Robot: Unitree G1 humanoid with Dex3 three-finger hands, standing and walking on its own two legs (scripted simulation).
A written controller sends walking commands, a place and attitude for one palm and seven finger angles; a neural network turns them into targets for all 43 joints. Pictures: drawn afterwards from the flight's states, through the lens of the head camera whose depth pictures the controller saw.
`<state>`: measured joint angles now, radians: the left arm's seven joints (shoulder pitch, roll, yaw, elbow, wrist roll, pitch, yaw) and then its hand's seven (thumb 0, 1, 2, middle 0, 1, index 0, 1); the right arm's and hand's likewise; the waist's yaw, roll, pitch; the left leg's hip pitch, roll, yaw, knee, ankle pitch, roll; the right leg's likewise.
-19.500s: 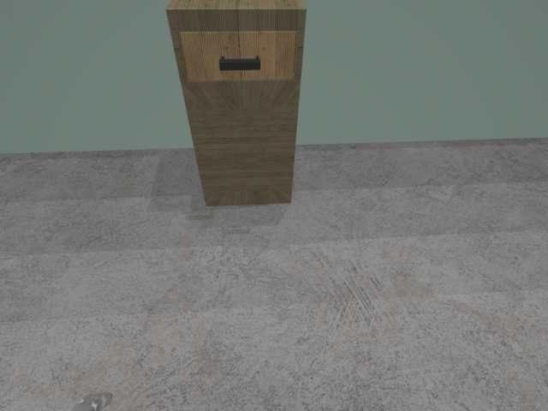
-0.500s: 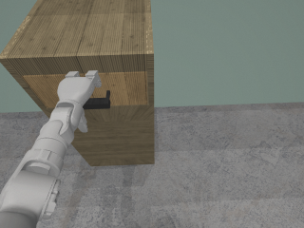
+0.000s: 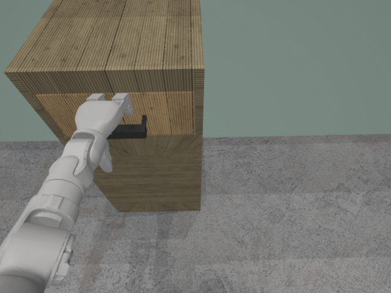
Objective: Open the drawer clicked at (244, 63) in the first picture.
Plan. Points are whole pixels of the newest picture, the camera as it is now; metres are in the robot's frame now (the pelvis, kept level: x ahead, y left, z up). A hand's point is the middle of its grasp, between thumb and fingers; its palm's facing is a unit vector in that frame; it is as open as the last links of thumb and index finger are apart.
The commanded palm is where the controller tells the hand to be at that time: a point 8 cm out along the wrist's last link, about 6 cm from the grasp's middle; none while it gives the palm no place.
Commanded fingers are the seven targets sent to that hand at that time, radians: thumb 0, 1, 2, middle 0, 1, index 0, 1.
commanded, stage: re-aim the fingers above the handle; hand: left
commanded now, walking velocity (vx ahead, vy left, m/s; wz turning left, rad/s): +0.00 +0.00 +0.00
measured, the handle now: (120, 125) +0.51 +0.20 -0.01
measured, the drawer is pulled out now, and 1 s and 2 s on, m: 0.00 0.00 0.00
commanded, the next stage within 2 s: lower the fingers behind the handle in 0.56 s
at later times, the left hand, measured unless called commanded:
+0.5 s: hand (103, 136) +0.43 +0.21 +0.05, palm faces -0.11 -0.03 -0.99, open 13.8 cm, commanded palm +0.43 +0.21 +0.11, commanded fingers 0.00 -0.50 0.30 -0.30 -1.20 -0.30 -1.20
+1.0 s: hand (109, 130) +0.46 +0.21 +0.04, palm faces -0.12 +0.01 -0.99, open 13.9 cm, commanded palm +0.44 +0.21 +0.08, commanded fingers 0.00 -0.50 0.30 -0.30 -1.20 -0.30 -1.20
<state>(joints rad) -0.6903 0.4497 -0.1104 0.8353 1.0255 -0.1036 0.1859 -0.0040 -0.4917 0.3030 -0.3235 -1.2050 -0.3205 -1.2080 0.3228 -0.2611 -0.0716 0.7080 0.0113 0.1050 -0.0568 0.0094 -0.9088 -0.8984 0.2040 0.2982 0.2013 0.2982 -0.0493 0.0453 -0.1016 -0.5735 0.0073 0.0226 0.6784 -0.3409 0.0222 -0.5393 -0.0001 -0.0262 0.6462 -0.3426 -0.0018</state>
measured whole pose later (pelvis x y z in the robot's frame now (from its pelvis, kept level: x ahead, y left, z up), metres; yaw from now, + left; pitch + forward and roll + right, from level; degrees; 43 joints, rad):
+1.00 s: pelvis -0.01 -0.01 +0.00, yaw -1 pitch +14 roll +0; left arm -0.80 0.46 -0.08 1.05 1.06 0.02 0.21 0.00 -0.49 0.30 -0.33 -1.21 -0.29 -1.24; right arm 0.32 -0.25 -0.03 0.68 0.03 0.13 -0.05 0.01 -0.91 -0.90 0.20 0.30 0.20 0.30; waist -0.09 0.05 -0.12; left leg -0.60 0.02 0.04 0.68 -0.33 0.01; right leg -0.59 0.02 -0.01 0.67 -0.33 -0.01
